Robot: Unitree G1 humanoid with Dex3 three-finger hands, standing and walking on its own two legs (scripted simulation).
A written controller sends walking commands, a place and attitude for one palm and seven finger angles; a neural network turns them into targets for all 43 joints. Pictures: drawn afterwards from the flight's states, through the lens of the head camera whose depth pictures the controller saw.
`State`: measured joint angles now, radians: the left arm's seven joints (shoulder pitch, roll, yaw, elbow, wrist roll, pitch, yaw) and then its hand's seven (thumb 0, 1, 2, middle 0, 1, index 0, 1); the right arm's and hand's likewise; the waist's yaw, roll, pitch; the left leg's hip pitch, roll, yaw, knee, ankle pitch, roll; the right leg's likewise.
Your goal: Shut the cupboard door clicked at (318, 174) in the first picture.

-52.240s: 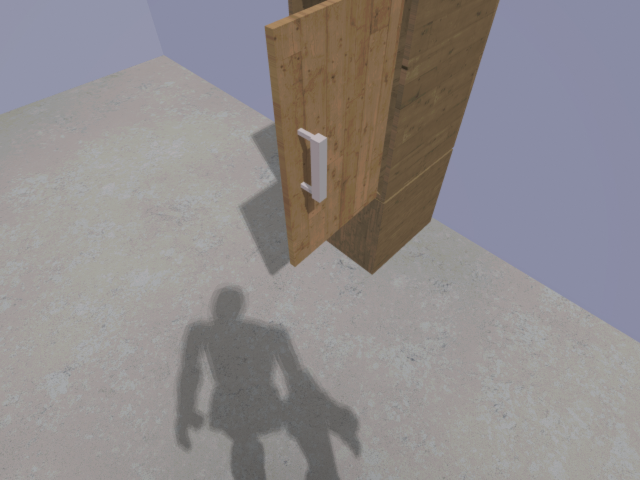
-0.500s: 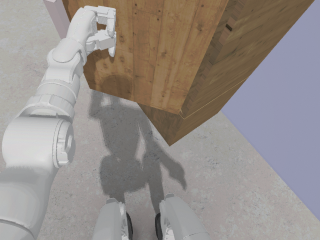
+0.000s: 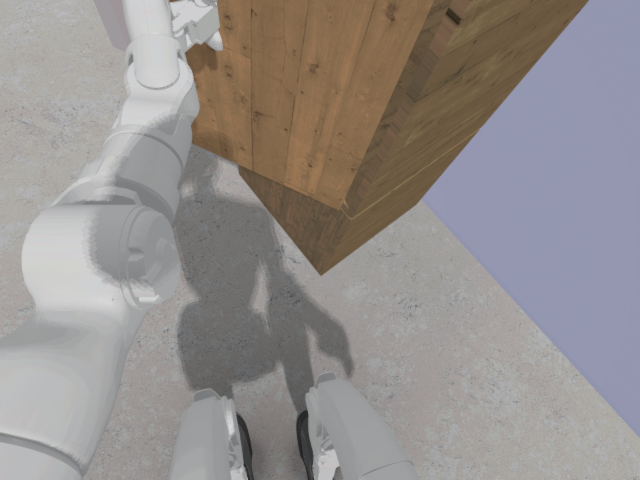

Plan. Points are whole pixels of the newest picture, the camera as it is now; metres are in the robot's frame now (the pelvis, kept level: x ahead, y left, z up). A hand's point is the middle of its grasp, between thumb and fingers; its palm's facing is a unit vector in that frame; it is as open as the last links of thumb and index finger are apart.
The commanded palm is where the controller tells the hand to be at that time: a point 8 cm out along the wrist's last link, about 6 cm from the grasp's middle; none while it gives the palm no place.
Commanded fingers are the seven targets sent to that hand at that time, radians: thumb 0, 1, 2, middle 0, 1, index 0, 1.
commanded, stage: pull the fist back off the door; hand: left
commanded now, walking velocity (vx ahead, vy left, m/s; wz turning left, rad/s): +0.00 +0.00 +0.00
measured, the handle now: out of the picture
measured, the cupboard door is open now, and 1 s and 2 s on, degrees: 28 28 28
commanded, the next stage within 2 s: draw the hand back to the body in 0.68 s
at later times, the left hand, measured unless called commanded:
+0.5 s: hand (223, 69) +0.53 +0.02 +0.12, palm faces -0.01 -1.00 -0.03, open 3.1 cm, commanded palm +0.50 +0.06 +0.12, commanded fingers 0.00 0.90 0.90 -1.30 -1.50 -1.30 -1.50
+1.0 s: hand (202, 91) +0.49 +0.04 +0.14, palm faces +0.02 -1.00 -0.07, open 3.1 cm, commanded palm +0.43 +0.10 +0.16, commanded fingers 0.00 0.90 0.90 -1.30 -1.50 -1.30 -1.50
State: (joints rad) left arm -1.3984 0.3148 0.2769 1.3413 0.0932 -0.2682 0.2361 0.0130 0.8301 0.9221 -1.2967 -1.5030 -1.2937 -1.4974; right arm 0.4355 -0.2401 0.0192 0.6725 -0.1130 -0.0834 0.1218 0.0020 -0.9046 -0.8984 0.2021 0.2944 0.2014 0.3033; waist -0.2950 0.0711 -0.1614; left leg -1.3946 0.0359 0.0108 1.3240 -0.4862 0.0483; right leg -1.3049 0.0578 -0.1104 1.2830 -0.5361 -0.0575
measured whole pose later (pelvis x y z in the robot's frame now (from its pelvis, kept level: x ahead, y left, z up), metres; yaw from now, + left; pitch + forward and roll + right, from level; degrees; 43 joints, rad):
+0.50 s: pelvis +0.04 -0.01 +0.05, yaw +1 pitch +24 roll +0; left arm -0.88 0.10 0.14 1.08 0.02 -0.46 0.21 0.02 0.90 0.90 -1.30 -1.50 -1.30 -1.50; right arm 0.44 -0.25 -0.04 0.66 -0.06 0.04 0.14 0.00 -0.91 -0.90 0.20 0.29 0.20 0.30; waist -0.17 0.04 -0.16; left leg -1.02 0.02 0.05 1.08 -0.47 0.03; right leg -0.96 0.06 -0.06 1.07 -0.53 -0.07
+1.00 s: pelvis +0.03 -0.02 +0.07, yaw +1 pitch +19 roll +2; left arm -0.66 0.10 0.12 0.86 -0.02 -0.43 0.15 0.02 0.90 0.90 -1.30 -1.50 -1.30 -1.50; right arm 0.35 -0.22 -0.01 0.61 -0.01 0.09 0.09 0.00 -0.91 -0.90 0.20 0.29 0.20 0.30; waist -0.11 0.04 -0.14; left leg -0.88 0.02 0.08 0.99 -0.43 0.01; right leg -0.85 0.06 -0.02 1.03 -0.50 -0.07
